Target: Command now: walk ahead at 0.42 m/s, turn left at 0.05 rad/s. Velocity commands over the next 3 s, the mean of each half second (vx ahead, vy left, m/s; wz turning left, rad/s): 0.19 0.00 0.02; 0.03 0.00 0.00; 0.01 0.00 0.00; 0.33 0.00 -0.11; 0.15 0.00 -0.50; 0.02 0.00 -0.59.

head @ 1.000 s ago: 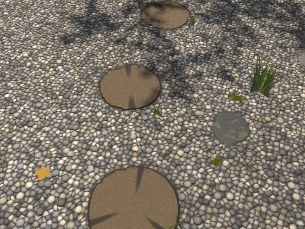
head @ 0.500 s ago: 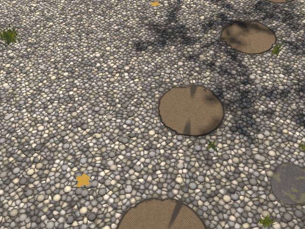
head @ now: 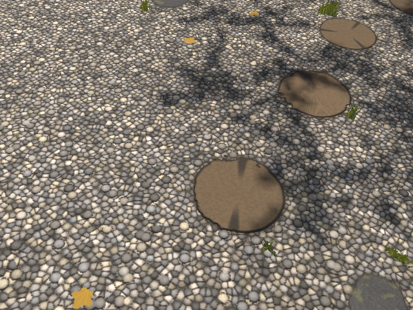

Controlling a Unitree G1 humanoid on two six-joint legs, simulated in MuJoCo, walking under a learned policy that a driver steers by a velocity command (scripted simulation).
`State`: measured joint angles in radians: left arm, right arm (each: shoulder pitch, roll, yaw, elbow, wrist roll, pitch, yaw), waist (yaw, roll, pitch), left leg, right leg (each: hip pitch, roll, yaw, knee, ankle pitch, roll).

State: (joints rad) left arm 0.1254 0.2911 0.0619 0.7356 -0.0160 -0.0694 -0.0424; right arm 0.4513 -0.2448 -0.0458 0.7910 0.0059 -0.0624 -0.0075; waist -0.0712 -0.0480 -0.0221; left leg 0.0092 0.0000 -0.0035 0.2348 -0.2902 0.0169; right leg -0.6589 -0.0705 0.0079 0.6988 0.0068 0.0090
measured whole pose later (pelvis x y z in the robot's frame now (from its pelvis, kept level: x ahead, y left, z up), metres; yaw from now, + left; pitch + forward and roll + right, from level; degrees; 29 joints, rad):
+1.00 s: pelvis +0.20 -0.02 -0.01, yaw -1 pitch -2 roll +0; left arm 0.15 0.23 0.03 1.02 0.00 0.01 0.02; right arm 0.21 -0.21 -0.04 0.93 0.00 -0.01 -0.04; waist 0.01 0.00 0.04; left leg -0.20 0.01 -0.01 0.53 -0.30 -0.01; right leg -0.22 -0.01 -0.03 0.52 -0.27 0.00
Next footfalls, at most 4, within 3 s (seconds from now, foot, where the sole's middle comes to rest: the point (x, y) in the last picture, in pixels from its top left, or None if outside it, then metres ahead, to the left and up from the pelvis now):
0.14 right None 0.24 -0.14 -0.78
0.48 left None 0.23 0.10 -0.78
2.14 right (231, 282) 0.59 -0.14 -0.78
2.62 left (174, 258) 0.69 0.05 -0.78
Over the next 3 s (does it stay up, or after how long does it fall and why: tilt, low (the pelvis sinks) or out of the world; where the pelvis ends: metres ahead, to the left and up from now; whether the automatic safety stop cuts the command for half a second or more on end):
stays up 0.56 -0.04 -0.01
